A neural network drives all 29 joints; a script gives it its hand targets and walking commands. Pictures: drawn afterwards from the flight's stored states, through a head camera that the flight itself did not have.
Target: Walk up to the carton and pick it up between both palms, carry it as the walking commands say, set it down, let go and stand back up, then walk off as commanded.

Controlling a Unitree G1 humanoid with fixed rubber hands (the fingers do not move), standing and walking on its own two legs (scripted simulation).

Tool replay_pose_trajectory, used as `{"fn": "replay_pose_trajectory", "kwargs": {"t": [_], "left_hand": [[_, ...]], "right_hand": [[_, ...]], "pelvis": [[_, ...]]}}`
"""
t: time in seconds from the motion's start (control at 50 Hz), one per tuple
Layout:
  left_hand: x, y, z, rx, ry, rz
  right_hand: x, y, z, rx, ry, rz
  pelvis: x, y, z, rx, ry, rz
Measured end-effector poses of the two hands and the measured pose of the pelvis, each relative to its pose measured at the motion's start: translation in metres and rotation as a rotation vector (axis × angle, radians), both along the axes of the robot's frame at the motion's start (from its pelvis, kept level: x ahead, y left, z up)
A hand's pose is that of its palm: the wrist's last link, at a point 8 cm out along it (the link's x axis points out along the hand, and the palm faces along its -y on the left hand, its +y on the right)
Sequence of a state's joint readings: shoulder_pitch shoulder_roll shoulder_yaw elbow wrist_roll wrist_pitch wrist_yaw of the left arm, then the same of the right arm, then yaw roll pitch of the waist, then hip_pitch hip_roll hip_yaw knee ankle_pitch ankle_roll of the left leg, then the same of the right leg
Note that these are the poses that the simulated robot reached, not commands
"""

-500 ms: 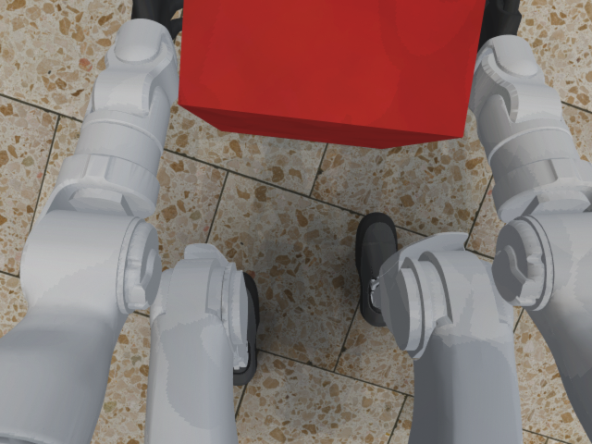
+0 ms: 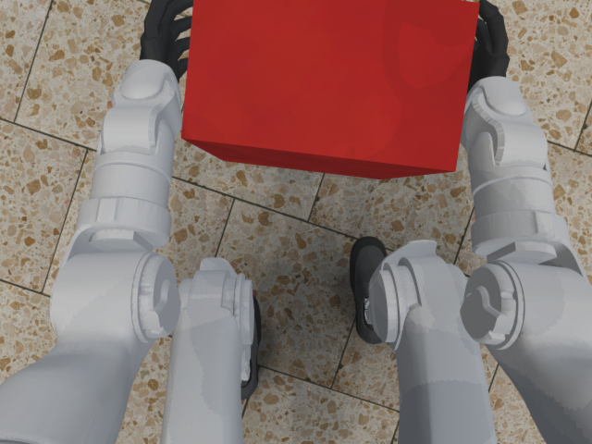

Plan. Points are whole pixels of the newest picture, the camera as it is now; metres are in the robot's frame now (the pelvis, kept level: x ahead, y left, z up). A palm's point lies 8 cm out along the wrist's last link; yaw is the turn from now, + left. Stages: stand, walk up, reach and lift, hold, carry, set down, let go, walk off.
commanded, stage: reach and lift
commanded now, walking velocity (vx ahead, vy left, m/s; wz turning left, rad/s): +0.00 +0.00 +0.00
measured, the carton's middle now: (316, 103) +0.50 -0.05 -0.17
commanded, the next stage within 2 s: none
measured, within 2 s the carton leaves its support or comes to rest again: neither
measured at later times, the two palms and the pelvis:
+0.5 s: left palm (122, 48) +0.53 +0.12 -0.02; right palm (528, 64) +0.48 -0.23 -0.02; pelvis +0.00 +0.00 +0.06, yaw +0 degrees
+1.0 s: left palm (62, 18) +0.51 +0.13 +0.06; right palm out of the picture +0.46 -0.23 +0.06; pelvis +0.02 +0.00 +0.12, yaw +0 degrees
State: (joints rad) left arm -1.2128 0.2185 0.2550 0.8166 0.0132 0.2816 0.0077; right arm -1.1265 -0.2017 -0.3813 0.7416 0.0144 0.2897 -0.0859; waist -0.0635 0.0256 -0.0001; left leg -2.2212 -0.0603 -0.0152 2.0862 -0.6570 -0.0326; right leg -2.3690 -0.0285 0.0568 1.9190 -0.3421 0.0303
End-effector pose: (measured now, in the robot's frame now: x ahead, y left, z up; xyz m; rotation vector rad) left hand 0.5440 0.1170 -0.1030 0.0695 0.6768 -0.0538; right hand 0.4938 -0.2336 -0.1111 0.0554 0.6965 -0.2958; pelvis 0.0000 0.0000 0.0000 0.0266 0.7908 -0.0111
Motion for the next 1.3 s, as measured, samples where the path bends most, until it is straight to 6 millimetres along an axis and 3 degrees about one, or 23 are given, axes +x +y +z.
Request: {"fn": "replay_pose_trajectory", "kwargs": {"t": [0.42,1.3], "left_hand": [[-0.017,0.006,0.070,-0.034,0.011,0.017],[-0.045,0.010,0.208,-0.048,0.019,0.024]], "right_hand": [[-0.015,0.005,0.075,0.008,0.002,-0.005],[-0.041,0.008,0.211,0.014,0.007,0.003]], "pelvis": [[0.001,0.001,0.053,-0.005,0.040,0.014],[0.026,-0.002,0.161,-0.005,-0.052,-0.006]]}}
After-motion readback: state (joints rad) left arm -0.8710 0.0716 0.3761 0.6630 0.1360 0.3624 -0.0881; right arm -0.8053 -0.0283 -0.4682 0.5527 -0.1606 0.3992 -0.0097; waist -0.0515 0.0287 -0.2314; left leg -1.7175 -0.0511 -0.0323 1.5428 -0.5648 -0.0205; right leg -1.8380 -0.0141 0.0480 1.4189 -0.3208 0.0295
